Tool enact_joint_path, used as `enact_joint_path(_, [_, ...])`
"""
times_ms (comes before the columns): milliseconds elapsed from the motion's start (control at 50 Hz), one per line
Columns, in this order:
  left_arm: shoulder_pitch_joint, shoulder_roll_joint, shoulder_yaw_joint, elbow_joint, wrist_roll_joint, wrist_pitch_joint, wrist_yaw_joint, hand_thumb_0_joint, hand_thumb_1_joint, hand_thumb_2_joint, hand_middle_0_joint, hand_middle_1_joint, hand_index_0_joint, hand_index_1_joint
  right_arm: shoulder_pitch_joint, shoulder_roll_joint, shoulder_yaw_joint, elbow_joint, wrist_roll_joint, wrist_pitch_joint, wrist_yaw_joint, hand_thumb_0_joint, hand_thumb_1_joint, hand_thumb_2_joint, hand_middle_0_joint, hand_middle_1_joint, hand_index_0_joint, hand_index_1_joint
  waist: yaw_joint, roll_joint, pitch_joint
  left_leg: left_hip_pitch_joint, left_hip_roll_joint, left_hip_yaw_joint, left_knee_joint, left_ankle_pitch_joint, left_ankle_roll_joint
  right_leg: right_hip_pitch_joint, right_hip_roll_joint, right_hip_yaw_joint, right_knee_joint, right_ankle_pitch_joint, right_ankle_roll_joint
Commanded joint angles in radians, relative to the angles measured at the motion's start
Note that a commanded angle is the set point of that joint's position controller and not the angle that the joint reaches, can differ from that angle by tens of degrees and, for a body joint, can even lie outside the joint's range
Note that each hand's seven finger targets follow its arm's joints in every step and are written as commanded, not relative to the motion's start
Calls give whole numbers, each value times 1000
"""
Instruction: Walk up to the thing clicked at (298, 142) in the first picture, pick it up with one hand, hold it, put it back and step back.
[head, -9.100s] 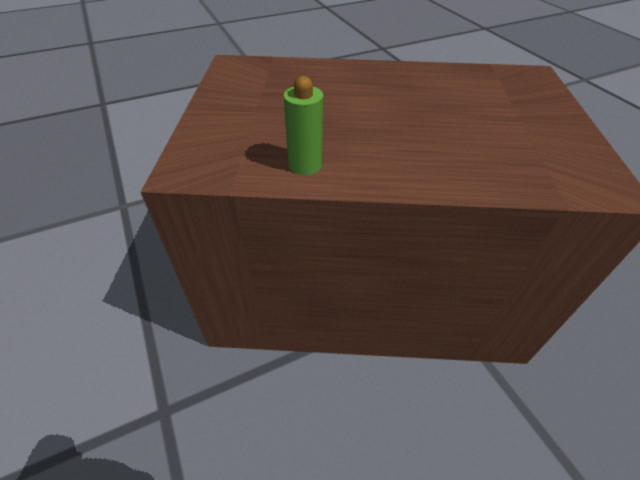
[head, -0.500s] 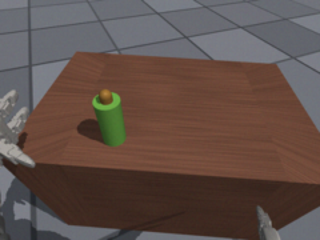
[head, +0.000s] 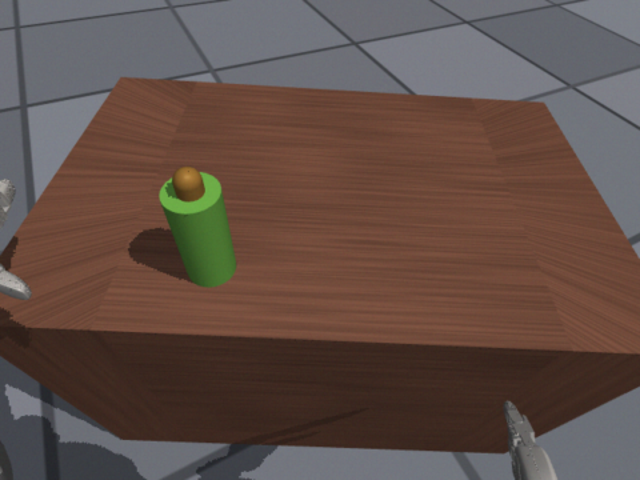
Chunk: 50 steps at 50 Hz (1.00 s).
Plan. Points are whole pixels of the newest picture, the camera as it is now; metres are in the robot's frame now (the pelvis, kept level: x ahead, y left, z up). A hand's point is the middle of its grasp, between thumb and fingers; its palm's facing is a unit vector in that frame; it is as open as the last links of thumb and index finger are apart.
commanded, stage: go down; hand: left
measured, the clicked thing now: (200, 225) +0.46 +0.17 +0.04
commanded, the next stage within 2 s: approach in 1.46 s
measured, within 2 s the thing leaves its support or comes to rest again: neither
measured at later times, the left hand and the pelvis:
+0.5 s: hand (5, 218) +0.39 +0.35 +0.13, palm faces +0.12 -0.99 +0.01, open 17.6 cm; pelvis +0.01 +0.00 -0.01, yaw +0 degrees
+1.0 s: hand (5, 203) +0.41 +0.36 +0.13, palm faces +0.13 -0.99 +0.01, open 17.7 cm; pelvis +0.00 +0.00 -0.02, yaw +0 degrees
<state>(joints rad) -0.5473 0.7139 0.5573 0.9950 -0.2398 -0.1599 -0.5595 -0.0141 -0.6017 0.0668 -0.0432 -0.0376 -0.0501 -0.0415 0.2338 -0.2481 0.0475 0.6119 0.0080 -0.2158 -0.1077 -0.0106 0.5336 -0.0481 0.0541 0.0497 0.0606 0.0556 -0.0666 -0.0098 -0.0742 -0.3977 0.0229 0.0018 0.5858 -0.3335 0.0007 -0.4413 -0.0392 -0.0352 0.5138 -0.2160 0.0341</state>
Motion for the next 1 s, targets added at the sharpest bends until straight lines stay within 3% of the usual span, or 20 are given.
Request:
enact_joint_path(0, [-330, 375, 69, -204, -26, -64, -17, 0, -562, 78, -44, -33, -46, -37, -44, -148, -60, -137, -2, -55, -13, 0, 551, -50, 50, 50, 50, 50, 10, 152, -355, 170, -10, -20, -27, 487, -12, 139, 33, -18, -4, 287, -53])
enact_joint_path(140, [-348, 375, 56, -214, -19, -57, -28, 0, -550, 78, -45, -30, -44, -35, -67, -160, -73, -169, -2, -58, -12, 0, 551, -50, 50, 50, 49, 50, 3, 163, -355, 181, -6, -24, -15, 509, -15, 118, 37, -23, 10, 288, -54])
enact_joint_path(160, [-339, 401, 81, -190, -21, -54, -29, 0, -566, 70, -47, -32, -48, -36, -38, -171, -77, -165, -4, -59, -14, 0, 549, -50, 50, 50, 49, 50, -7, 154, -340, 172, -8, -20, -12, 502, -13, 122, 35, -21, 10, 290, -52])
enact_joint_path(180, [-340, 401, 79, -193, -18, -53, -30, 0, -565, 73, -48, -31, -48, -35, -22, -153, -64, -136, -6, -55, -11, 0, 548, -50, 50, 50, 49, 50, 2, 145, -344, 153, -10, -21, -9, 497, -9, 127, 33, -18, 14, 300, -52])
enact_joint_path(220, [-398, 378, 49, -228, -22, -59, -39, 0, -559, 74, -47, -31, -46, -36, -52, -162, -70, -193, -2, -61, -14, 0, 549, -50, 49, 50, 49, 50, -12, 145, -345, 155, -16, -18, -9, 469, -5, 125, 32, -17, 13, 294, -50])
enact_joint_path(240, [-348, 425, 97, -179, -21, -54, -36, 0, -551, 84, -44, -35, -44, -40, -26, -153, -70, -147, -2, -54, -16, 0, 550, -51, 50, 50, 50, 50, 1, 148, -330, 130, -21, -15, -6, 454, -4, 131, 28, -17, 16, 293, -47])
enact_joint_path(260, [-369, 417, 78, -182, -19, -51, -38, 0, -553, 73, -47, -30, -47, -35, -25, -172, -77, -184, -3, -58, -15, 0, 548, -50, 50, 50, 49, 50, -15, 140, -322, 131, -18, -15, -11, 436, -4, 120, 31, -18, 16, 279, -50])
enact_joint_path(300, [-380, 411, 68, -175, -14, -53, -40, 0, -574, 75, -46, -35, -46, -39, -25, -145, -58, -176, -1, -56, -12, 0, 545, -51, 50, 50, 49, 50, -9, 153, -305, 115, -18, -17, -11, 418, -5, 102, 31, -19, 21, 258, -51])
enact_joint_path(320, [-388, 416, 72, -179, -18, -53, -43, 0, -593, 71, -50, -37, -50, -43, -9, -177, -82, -186, -4, -60, -16, 0, 542, -52, 49, 50, 49, 50, -18, 166, -326, 143, -14, -19, -5, 441, -9, 83, 32, -20, 27, 261, -53])
enact_joint_path(380, [-405, 430, 79, -165, -15, -51, -44, 0, -589, 81, -46, -33, -43, -41, -2, -154, -60, -182, -4, -63, -7, 0, 540, -54, 49, 50, 49, 50, -10, 189, -338, 145, -3, -31, 7, 472, -17, 54, 36, -25, 37, 241, -57])
enact_joint_path(560, [-465, 479, 90, -116, 2, -54, -30, 0, -598, 80, -48, -41, -46, -48, -30, -190, -82, -226, -10, -67, -16, 0, 539, -54, 49, 50, 49, 50, -25, 148, -375, 92, -11, -30, 35, 402, -7, 61, 34, -17, 59, 228, -53])
enact_joint_path(600, [-462, 482, 85, -101, 9, -54, -29, 0, -586, 86, -48, -45, -46, -52, -29, -161, -57, -220, -9, -64, -10, 0, 543, -53, 49, 50, 49, 50, -9, 177, -364, 76, -13, -26, 38, 400, -10, 58, 33, -16, 65, 222, -55])
enact_joint_path(660, [-485, 511, 95, -93, 16, -57, -33, 0, -581, 78, -51, -43, -49, -49, -12, -190, -85, -246, -9, -62, -15, 0, 542, -53, 49, 50, 49, 50, -28, 151, -392, 59, -17, -22, 51, 378, -3, 64, 31, -11, 74, 229, -51])
enact_joint_path(720, [-482, 488, 81, -74, 11, -55, -43, 0, -589, 75, -55, -43, -53, -50, -1, -143, -47, -202, -6, -58, -11, 0, 542, -53, 49, 50, 49, 50, -21, 180, -365, 49, -17, -20, 61, 387, -3, 32, 31, -10, 85, 229, -53])
enact_joint_path(760, [-501, 501, 77, -70, 16, -56, -46, 0, -611, 68, -58, -41, -54, -49, -32, -179, -71, -246, -8, -64, -15, 0, 535, -55, 49, 50, 49, 50, -36, 166, -387, 62, -10, -30, 68, 390, -4, 3, 35, -14, 92, 219, -54])
enact_joint_path(800, [-514, 520, 87, -60, 22, -54, -43, 0, -611, 72, -56, -44, -54, -52, -10, -144, -42, -217, -10, -58, -16, 0, 541, -53, 49, 50, 49, 50, -26, 190, -391, 46, -16, -24, 77, 379, -2, 14, 31, -11, 94, 218, -52])
enact_joint_path(840, [-529, 531, 90, -61, 27, -56, -37, 0, -601, 80, -53, -43, -49, -53, -21, -177, -73, -253, -10, -60, -16, 0, 539, -54, 49, 50, 49, 50, -31, 173, -398, 30, -11, -30, 80, 374, -6, 5, 33, -11, 104, 207, -55])
enact_joint_path(880, [-553, 537, 84, -62, 32, -56, -32, 0, -587, 81, -53, -46, -51, -53, -5, -159, -49, -236, -9, -58, -13, 0, 542, -53, 49, 50, 49, 50, -26, 208, -383, 37, -8, -31, 84, 348, -11, -32, 37, -14, 107, 165, -57])
enact_joint_path(960, [-577, 503, 64, -78, 30, -57, -35, 0, -575, 79, -52, -40, -48, -49, 3, -158, -50, -255, -8, -58, -14, 0, 541, -54, 49, 50, 49, 50, -44, 216, -425, 72, -2, -37, 102, 404, -12, -50, 38, -16, 119, 195, -57])
enact_joint_path(980, [-576, 519, 69, -83, 34, -51, -28, 0, -580, 78, -57, -42, -51, -52, 8, -186, -67, -267, -11, -60, -15, 0, 540, -54, 49, 50, 49, 50, -44, 222, -439, 84, 3, -41, 103, 421, -15, -55, 40, -18, 121, 196, -61])
